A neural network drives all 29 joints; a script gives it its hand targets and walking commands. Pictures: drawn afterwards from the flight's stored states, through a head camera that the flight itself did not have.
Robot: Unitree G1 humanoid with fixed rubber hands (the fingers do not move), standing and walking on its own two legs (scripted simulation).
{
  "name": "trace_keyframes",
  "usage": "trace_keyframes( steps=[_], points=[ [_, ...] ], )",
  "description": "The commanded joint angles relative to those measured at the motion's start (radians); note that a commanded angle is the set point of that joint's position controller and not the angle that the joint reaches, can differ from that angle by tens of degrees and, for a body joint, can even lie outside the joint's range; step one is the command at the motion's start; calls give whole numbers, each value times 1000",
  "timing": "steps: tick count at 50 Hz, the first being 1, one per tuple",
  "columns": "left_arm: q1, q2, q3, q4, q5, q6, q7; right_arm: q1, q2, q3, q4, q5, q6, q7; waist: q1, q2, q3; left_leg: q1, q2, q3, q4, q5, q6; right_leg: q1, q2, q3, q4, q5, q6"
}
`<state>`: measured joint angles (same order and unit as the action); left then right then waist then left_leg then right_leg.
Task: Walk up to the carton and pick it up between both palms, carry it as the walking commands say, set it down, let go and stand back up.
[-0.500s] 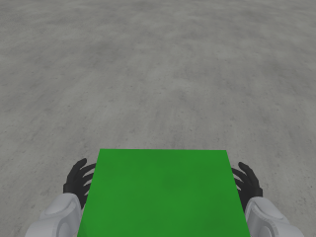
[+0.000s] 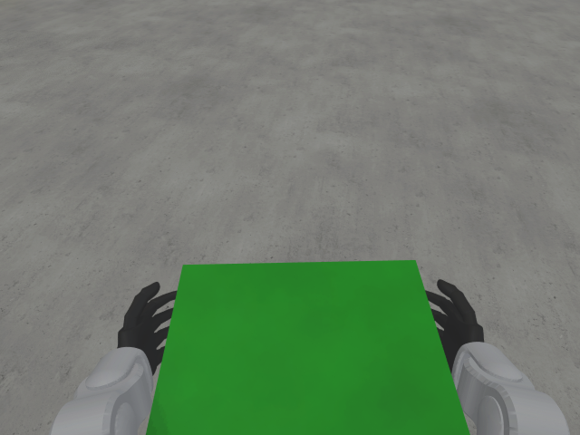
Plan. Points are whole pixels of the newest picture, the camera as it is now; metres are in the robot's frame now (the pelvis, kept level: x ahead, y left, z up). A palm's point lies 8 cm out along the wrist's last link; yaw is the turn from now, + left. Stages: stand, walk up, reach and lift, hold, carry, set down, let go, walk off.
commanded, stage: carry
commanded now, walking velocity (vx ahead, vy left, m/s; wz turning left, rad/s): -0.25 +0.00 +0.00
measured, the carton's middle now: (300, 381) +0.23 +0.00 +0.01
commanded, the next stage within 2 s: none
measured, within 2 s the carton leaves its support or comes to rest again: neither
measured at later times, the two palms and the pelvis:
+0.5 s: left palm out of the picture +0.05 +0.15 +0.10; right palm out of the picture +0.03 -0.21 +0.08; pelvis -0.18 -0.01 +0.01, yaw -2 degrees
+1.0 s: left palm out of the picture -0.14 +0.21 +0.10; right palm out of the picture -0.14 -0.15 +0.10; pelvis -0.37 +0.02 +0.01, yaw +0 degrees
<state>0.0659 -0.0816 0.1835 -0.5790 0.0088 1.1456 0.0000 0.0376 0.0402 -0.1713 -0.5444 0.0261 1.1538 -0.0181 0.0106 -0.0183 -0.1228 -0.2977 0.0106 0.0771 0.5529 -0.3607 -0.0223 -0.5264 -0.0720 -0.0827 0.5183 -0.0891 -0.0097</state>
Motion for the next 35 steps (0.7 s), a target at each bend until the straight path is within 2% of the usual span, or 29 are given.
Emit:
trace_keyframes(
  steps=[1, 2, 3, 4, 5, 6, 7, 8, 10, 14, 15, 16, 17, 18, 19, 20, 21, 22, 23, 24, 25, 27, 32, 34, 35],
  points=[
    [-359, -606, -787, -155, -261, 10, -53, -332, 685, 749, -106, 190, 0, 58, 6, 129, -208, 171, 243, -232, -253, 199, 59, 23, -71, 83, 42, -96, 31],
    [-410, -638, -809, -190, -278, 7, -59, -342, 700, 747, -120, 196, -10, 61, -3, 317, -144, 63, 382, -333, -252, 416, 140, -54, -1, -16, 206, -240, 58],
    [-439, -666, -818, -181, -288, 5, -61, -336, 710, 741, -133, 195, -13, 64, -14, 290, -132, 16, 421, -334, -253, 604, 197, -61, 31, 31, 458, -389, 51],
    [-448, -685, -821, -167, -298, 1, -67, -334, 713, 736, -137, 186, -14, 66, -13, 206, -122, -20, 392, -277, -235, 647, 210, -60, 45, 86, 607, -399, 47],
    [-447, -705, -822, -152, -306, -2, -72, -343, 723, 739, -149, 186, -18, 70, -12, 156, -119, -32, 345, -206, -216, 633, 201, -70, 58, 108, 696, -373, 47],
    [-443, -712, -828, -149, -310, -4, -73, -340, 721, 738, -157, 185, -22, 71, -15, 153, -123, -11, 301, -144, -194, 655, 182, -80, 68, 117, 742, -347, 47],
    [-433, -707, -831, -151, -309, -6, -71, -332, 713, 738, -164, 187, -27, 70, -12, 164, -131, 21, 271, -111, -178, 673, 165, -83, 79, 114, 728, -341, 54],
    [-424, -698, -833, -157, -305, -7, -67, -321, 706, 738, -168, 189, -30, 69, -12, 173, -141, 56, 256, -108, -168, 678, 157, -78, 85, 104, 678, -348, 60],
    [-406, -679, -830, -167, -294, -4, -57, -305, 691, 740, -177, 193, -29, 66, -14, 191, -171, 133, 256, -155, -171, 635, 151, -40, 90, 70, 517, -382, 63],
    [-352, -645, -789, -130, -263, 12, -43, -266, 663, 743, -164, 186, -14, 63, -21, 253, -208, 194, 281, -257, -196, 542, 169, 69, 93, 15, 190, -439, 40],
    [-342, -642, -778, -117, -258, 14, -43, -267, 662, 746, -162, 184, -11, 64, -16, 244, -212, 193, 273, -255, -183, 529, 161, 105, 96, 0, 86, -392, 36],
    [-335, -639, -767, -107, -254, 15, -44, -268, 662, 749, -160, 182, -7, 64, -9, 221, -212, 180, 254, -234, -160, 505, 139, 153, 93, -18, -58, -301, 36],
    [-334, -637, -756, -99, -251, 15, -47, -269, 663, 751, -155, 179, -3, 65, -8, 186, -206, 132, 228, -198, -121, 472, 103, 222, 54, -9, -197, -208, 31],
    [-342, -632, -747, -97, -252, 14, -51, -275, 668, 752, -152, 179, -1, 65, -9, 107, -207, 31, 188, -156, -45, 387, 60, 324, -31, 75, -262, -177, 25],
    [-341, -628, -745, -91, -251, 11, -56, -283, 667, 756, -152, 171, 4, 64, -3, -53, -181, -193, 118, -101, 19, 111, 13, 433, -190, 218, -230, 3, -11],
    [-323, -634, -738, -87, -243, -2, -58, -368, 668, 801, -214, 199, 3, 73, 10, -281, -150, -256, 45, -26, 203, -131, -14, 332, -343, 321, -170, 328, -111],
    [-362, -641, -753, -129, -254, -5, -61, -397, 713, 814, -205, 217, -1, 76, 11, -205, -118, -261, 32, -70, 432, -193, -15, 283, -346, 289, -151, 492, -155],
    [-367, -648, -753, -144, -252, -9, -66, -417, 745, 830, -203, 237, -6, 81, 12, -145, -104, -263, 19, -118, 547, -168, 0, 245, -307, 236, -144, 471, -155],
    [-366, -642, -743, -147, -242, -13, -69, -428, 758, 842, -197, 251, -8, 87, 11, -112, -100, -268, 21, -135, 618, -126, 0, 228, -261, 185, -143, 370, -142],
    [-357, -638, -733, -140, -234, -15, -71, -421, 763, 843, -188, 256, -11, 88, 10, -122, -99, -294, 23, -140, 654, -93, -3, 243, -237, 168, -134, 350, -137],
    [-356, -635, -731, -145, -234, -16, -73, -409, 765, 841, -180, 255, -14, 87, 8, -121, -108, -304, 20, -127, 660, -82, -12, 270, -215, 152, -117, 339, -128],
    [-354, -629, -733, -153, -237, -17, -74, -407, 752, 841, -186, 253, -16, 77, 6, -118, -128, -302, 12, -93, 552, -110, -23, 318, -199, 174, -111, 300, -110],
    [-331, -610, -753, -156, -245, -3, -67, -336, 711, 817, -170, 224, -2, 58, 9, -203, -181, -176, -7, -11, 251, -117, -16, 346, -216, 253, -149, 227, -126],
    [-331, -605, -768, -159, -249, 4, -63, -313, 701, 795, -148, 216, 3, 58, 9, -196, -207, -120, -12, 2, 100, -73, -4, 353, -218, 259, -137, 230, -125],
    [-337, -606, -777, -159, -253, 7, -61, -302, 701, 784, -135, 212, 4, 59, 2, -172, -222, -57, -14, 23, -28, -8, 1, 338, -204, 238, -113, 216, -109]
  ],
)
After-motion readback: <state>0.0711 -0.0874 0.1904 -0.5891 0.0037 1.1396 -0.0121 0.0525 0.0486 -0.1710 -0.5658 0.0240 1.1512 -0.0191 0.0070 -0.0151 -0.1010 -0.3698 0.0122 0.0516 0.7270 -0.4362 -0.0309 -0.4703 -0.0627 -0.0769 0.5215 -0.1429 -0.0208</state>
